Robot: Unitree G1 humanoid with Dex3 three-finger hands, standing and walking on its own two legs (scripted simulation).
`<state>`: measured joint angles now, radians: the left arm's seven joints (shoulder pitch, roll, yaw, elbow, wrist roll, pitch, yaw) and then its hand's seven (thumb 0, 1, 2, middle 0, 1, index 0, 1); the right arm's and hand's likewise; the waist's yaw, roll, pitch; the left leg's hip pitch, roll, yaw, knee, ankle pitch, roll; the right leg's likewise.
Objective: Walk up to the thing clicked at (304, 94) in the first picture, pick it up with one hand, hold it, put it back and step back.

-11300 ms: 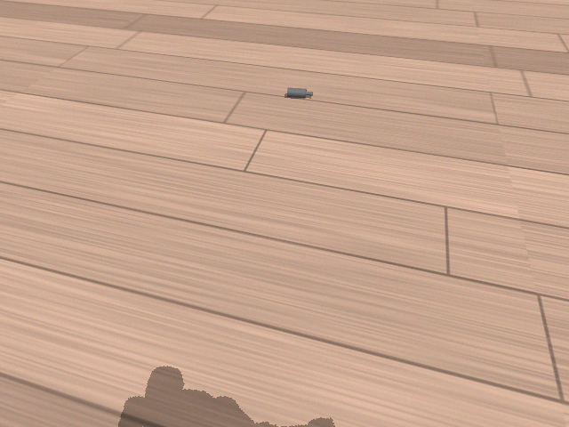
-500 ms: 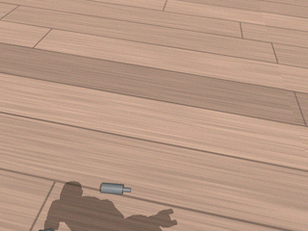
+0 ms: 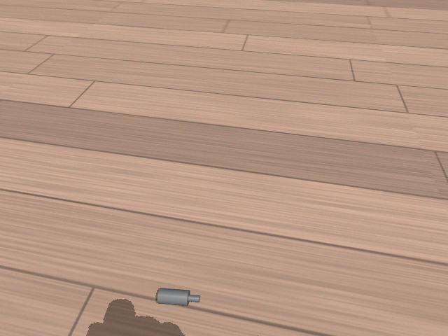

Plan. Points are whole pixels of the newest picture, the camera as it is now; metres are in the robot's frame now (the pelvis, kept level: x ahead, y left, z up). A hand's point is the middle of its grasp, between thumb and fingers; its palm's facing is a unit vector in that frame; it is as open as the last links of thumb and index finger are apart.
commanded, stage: walk up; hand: left
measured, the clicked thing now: (179, 297) +0.44 +0.22 -0.75
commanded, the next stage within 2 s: stand in 0.72 s
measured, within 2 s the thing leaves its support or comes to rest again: neither
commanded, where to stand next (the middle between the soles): +0.06 +0.01 m, yaw +0 degrees
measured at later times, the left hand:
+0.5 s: hand out of the picture +0.08 +0.26 -0.15, palm faces +0.00 -0.94 -0.35, open 7.4 cm
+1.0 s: hand out of the picture +0.08 +0.25 -0.15, palm faces -0.01 -0.94 -0.34, open 7.4 cm
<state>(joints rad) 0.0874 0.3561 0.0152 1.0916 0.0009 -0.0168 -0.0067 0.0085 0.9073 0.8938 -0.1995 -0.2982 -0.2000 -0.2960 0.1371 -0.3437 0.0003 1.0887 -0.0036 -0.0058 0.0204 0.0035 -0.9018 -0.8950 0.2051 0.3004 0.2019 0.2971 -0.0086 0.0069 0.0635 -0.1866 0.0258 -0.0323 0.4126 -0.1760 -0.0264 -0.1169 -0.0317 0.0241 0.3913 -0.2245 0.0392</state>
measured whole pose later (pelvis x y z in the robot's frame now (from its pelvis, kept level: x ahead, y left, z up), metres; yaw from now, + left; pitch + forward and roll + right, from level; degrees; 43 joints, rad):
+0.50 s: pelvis +0.00 +0.00 +0.00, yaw +1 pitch -2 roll +0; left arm 0.09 0.35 0.01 1.15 0.01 -0.01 0.00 0.01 0.91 0.89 -0.20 -0.30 -0.20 -0.30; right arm 0.09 -0.35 -0.01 1.13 0.00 0.00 0.02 0.00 -0.90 -0.90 0.20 0.30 0.20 0.30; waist 0.00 0.01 0.06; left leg -0.17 0.02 -0.04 0.35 -0.15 -0.03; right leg -0.09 -0.03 0.01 0.32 -0.20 0.04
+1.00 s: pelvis +0.01 -0.01 +0.00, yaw +1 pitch -2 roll +0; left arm 0.11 0.35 0.01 1.13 0.01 -0.01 0.00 0.01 0.91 0.89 -0.20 -0.30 -0.20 -0.30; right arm 0.09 -0.35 0.00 1.13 -0.01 -0.01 0.01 0.00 -0.90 -0.90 0.20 0.30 0.20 0.30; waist -0.01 0.00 0.05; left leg -0.16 0.03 -0.04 0.34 -0.14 -0.04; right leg -0.09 -0.03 0.01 0.33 -0.20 0.03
